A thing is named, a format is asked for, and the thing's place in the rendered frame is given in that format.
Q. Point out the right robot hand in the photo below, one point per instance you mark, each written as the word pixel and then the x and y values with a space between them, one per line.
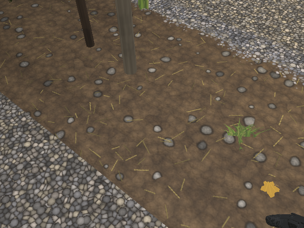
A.
pixel 285 221

